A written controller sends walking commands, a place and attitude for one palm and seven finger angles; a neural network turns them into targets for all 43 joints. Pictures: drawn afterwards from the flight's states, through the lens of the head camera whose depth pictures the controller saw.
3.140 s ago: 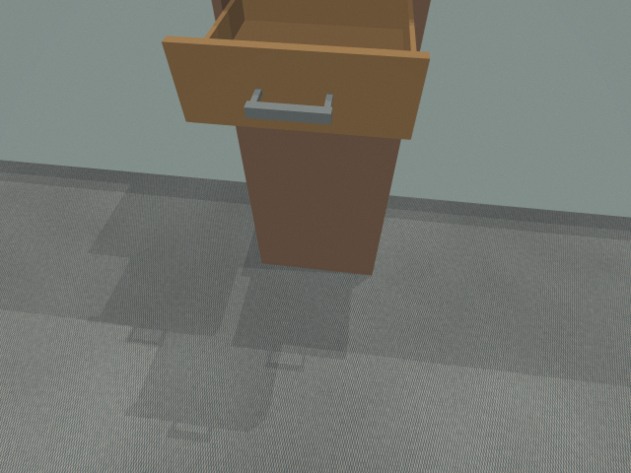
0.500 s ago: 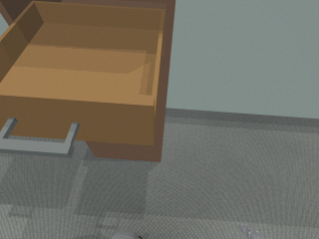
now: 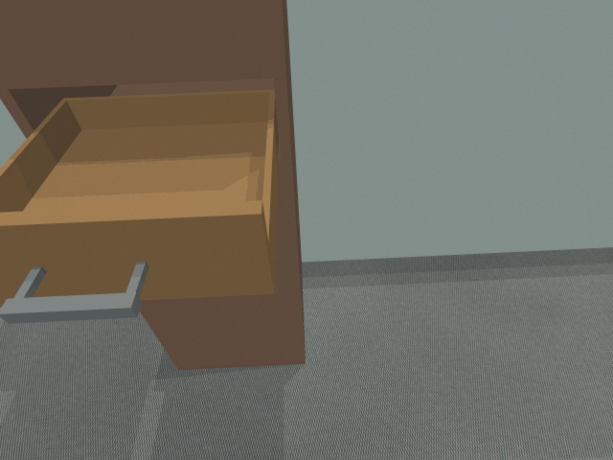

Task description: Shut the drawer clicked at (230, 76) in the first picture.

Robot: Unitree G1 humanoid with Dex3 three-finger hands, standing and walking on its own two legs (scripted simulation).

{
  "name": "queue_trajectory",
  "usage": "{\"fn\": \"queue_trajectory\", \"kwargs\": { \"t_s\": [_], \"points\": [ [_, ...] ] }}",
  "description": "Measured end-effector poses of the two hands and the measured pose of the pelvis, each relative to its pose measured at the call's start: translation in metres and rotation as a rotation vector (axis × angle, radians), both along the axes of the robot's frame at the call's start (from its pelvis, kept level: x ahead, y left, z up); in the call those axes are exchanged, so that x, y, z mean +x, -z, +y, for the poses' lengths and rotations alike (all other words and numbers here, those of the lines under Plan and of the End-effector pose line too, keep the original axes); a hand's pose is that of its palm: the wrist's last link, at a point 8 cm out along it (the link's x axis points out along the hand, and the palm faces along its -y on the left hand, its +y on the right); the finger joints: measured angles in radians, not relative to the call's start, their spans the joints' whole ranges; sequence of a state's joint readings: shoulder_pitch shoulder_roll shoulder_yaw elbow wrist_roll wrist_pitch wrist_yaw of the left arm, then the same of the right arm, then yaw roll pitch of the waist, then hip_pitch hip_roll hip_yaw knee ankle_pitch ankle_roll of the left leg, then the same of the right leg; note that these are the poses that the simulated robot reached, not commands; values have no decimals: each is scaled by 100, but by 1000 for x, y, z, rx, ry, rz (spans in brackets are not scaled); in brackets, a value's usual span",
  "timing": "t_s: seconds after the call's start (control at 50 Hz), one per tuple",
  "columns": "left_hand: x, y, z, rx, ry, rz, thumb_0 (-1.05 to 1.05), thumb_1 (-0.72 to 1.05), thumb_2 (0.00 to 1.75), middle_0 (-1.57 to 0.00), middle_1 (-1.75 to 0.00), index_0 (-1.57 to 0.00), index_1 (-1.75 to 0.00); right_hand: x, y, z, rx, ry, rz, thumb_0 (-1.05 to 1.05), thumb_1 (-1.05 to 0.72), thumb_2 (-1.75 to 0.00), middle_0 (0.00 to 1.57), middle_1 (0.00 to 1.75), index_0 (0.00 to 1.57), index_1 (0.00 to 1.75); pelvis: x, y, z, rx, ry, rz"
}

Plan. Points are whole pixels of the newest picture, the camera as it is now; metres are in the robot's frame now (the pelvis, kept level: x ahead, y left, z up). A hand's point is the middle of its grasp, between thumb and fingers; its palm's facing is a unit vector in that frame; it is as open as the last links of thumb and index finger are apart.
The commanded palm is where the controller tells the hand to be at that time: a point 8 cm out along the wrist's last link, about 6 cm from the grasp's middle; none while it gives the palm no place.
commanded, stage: look again from close up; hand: left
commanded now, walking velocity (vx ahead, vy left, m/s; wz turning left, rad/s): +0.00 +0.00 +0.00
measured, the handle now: (80, 291) +0.25 +0.24 +0.16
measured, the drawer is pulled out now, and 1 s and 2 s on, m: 0.29 0.29 0.29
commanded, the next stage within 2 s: raise the hand and make a fist in 0.30 s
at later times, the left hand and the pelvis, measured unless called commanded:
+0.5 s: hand out of the picture +0.07 +0.19 -0.11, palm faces +0.24 -0.94 -0.24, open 7.3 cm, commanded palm +0.07 +0.23 -0.04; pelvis -0.01 -0.01 +0.00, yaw +1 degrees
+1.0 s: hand out of the picture +0.09 +0.18 +0.07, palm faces +0.18 -0.98 -0.08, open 5.0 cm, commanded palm +0.06 +0.23 +0.07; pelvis -0.03 -0.02 -0.05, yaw +7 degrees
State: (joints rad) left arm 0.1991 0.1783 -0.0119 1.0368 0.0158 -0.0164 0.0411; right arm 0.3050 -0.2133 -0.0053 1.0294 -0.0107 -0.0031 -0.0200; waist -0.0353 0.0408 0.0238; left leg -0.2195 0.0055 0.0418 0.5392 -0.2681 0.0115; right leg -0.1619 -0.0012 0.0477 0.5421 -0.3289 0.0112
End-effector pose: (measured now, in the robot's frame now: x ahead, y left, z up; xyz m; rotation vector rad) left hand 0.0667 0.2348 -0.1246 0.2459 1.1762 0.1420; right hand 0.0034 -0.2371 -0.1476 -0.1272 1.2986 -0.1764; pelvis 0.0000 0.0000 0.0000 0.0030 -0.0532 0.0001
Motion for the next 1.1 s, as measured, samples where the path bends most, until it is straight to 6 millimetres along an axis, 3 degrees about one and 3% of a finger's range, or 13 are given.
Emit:
{"fn": "queue_trajectory", "kwargs": {
  "t_s": [0.18, 0.42, 0.46, 0.58, 0.64, 0.68, 0.72, 0.82, 0.86, 0.9, 0.96, 1.02, 1.1],
  "points": [
    [-27, -1, 6, 7, -8, 50, 1, 91, 90, -20, -30, -20, -30, -9, 0, 9, 30, -27, 18, 0, -91, -90, 20, 30, 20, 30, -12, -2, -2, 10, 3, 12],
    [-83, 9, -3, -19, -64, 204, 1, 91, 90, -20, -30, -20, -30, -2, -10, -13, -24, -44, 49, 0, -91, -90, 20, 30, 20, 30, -11, -5, -8, 1, 3, 25],
    [-59, -7, -1, -35, -163, 21, 2, 91, 90, -21, -30, -21, -31, 12, -17, -17, -61, -46, -47, 1, -91, -90, 20, 30, 20, 30, -11, -4, -8, 2, -6, 24],
    [57, -132, -2, -6, -160, -834, 2, 91, 90, -25, -35, -25, -35, 93, -41, -21, -107, -67, -479, 1, -91, -90, 20, 30, 20, 30, -10, 3, -7, 3, -60, 26],
    [84, -175, -12, -61, -44, -1135, 2, 91, 90, -29, -40, -29, -40, 138, -60, -16, -82, -83, -674, 1, -91, -90, 20, 30, 19, 30, -12, 11, -9, 5, -49, 64],
    [83, -181, -21, -118, 51, -1238, 1, 91, 90, -32, -43, -32, -43, 163, -73, -12, -59, -110, -771, 1, -91, -90, 20, 30, 19, 30, -14, 18, -12, 8, -39, 86],
    [70, -169, -27, -172, 133, -1226, 1, 91, 90, -36, -47, -36, -47, 183, -85, -8, -45, -146, -840, 1, -91, -90, 20, 30, 19, 30, -16, 25, -16, 9, -34, 99],
    [8, -127, -16, -202, 54, -997, 1, 90, 90, -46, -57, -46, -58, 218, -103, 0, -60, -243, -926, 1, -90, -90, 20, 30, 20, 30, -16, 36, -22, -3, -51, 110],
    [-14, -130, -6, -144, -30, -987, 2, 90, 90, -50, -62, -50, -62, 225, -104, 6, -62, -279, -935, 1, -90, -90, 20, 30, 20, 30, -16, 38, -23, -17, -69, 110],
    [-26, -145, 1, -72, -71, -1055, 2, 90, 90, -54, -66, -54, -66, 227, -100, 13, -58, -319, -931, 1, -90, -90, 20, 30, 20, 30, -16, 41, -23, -32, -87, 108],
    [-20, -177, 0, -19, -27, -1241, 3, 90, 90, -59, -72, -59, -73, 223, -86, 24, -29, -357, -913, 1, -90, -90, 20, 30, 20, 30, -21, 44, -22, -50, -109, 100],
    [6, -202, -14, -69, 120, -1368, 2, 91, 91, -65, -79, -65, -79, 208, -71, 34, 14, -343, -882, 1, -90, -90, 20, 30, 20, 30, -27, 45, -21, -58, -112, 88],
    [42, -208, -28, -172, 275, -1262, 2, 90, 91, -73, -87, -73, -88, 179, -61, 37, 60, -227, -830, 1, -90, -90, 20, 30, 20, 30, -26, 37, -19, -39, -79, 84]
  ]
}}
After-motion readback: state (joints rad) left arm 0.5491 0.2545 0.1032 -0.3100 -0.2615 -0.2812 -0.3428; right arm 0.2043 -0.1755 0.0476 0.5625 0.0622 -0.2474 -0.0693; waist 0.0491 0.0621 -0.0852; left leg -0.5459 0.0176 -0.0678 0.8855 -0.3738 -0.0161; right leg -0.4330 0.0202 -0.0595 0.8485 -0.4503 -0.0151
